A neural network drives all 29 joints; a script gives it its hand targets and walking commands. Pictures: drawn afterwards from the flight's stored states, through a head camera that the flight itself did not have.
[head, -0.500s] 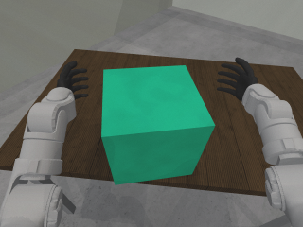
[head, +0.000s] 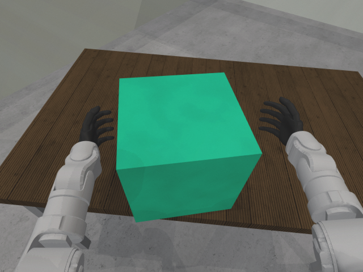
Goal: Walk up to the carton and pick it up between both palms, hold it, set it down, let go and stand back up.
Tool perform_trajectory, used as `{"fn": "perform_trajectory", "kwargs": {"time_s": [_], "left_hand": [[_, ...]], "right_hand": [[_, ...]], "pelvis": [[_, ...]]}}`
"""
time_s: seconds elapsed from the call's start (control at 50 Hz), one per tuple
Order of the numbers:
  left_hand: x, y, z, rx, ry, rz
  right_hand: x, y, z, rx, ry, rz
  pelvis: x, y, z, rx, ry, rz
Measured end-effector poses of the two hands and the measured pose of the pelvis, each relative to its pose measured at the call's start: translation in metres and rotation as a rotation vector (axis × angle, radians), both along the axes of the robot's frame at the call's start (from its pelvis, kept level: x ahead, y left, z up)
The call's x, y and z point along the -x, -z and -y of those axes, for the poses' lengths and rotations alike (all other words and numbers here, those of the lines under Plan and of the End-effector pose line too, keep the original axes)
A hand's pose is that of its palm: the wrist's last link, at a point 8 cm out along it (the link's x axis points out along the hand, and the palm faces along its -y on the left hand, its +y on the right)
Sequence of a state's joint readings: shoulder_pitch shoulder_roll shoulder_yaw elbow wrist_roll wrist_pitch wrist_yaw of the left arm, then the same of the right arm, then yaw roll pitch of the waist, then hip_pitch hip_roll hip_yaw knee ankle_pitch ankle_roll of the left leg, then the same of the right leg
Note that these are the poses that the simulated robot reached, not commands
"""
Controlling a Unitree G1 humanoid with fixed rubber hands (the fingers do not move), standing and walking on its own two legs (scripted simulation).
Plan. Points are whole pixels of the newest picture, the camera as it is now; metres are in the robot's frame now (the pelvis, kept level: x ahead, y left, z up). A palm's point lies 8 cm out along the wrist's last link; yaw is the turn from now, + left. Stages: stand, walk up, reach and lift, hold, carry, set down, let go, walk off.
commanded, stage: reach and lift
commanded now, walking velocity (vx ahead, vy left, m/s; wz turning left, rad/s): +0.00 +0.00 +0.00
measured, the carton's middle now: (179, 148) +0.41 +0.02 +0.04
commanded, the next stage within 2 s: none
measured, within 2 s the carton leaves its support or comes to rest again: neither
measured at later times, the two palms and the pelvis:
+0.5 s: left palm (101, 142) +0.39 +0.19 +0.08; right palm (273, 133) +0.43 -0.20 +0.09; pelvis +0.00 +0.00 +0.00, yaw +0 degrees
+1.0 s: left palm (102, 143) +0.39 +0.19 +0.08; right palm (261, 137) +0.42 -0.17 +0.08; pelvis +0.00 +0.00 +0.00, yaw +0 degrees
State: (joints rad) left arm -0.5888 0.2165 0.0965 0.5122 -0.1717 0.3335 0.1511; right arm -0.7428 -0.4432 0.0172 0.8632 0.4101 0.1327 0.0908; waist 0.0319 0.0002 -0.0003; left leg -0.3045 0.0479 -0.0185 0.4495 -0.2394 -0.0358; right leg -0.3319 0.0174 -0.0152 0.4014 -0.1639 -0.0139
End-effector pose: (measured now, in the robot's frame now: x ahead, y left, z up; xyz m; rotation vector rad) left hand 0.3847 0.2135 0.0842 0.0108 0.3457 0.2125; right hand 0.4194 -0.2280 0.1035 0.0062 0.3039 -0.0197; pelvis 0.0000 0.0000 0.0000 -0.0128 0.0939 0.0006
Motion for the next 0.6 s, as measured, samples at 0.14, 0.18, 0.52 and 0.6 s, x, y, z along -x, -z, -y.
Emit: {"fn": "perform_trajectory", "kwargs": {"time_s": [0.14,0.18,0.52,0.6], "left_hand": [[-0.007,0.007,0.008,-0.004,0.008,0.051],[-0.008,0.007,0.009,-0.011,0.012,0.056],[-0.004,0.004,0.022,-0.016,0.017,0.078],[-0.003,0.005,0.022,-0.022,0.01,0.085]], "right_hand": [[-0.008,0.009,-0.009,-0.003,-0.02,0.039],[-0.01,0.01,-0.011,0.003,-0.029,0.045],[-0.006,0.015,-0.033,0.004,-0.059,0.037],[-0.005,0.021,-0.041,0.006,-0.066,0.023]], "pelvis": [[-0.005,0.0,0.002,0.0,0.001,-0.035],[-0.005,0.0,0.002,0.0,0.001,-0.038],[-0.004,0.0,0.001,0.001,0.001,-0.037],[-0.003,0.0,0.001,0.0,0.001,-0.036]]}}
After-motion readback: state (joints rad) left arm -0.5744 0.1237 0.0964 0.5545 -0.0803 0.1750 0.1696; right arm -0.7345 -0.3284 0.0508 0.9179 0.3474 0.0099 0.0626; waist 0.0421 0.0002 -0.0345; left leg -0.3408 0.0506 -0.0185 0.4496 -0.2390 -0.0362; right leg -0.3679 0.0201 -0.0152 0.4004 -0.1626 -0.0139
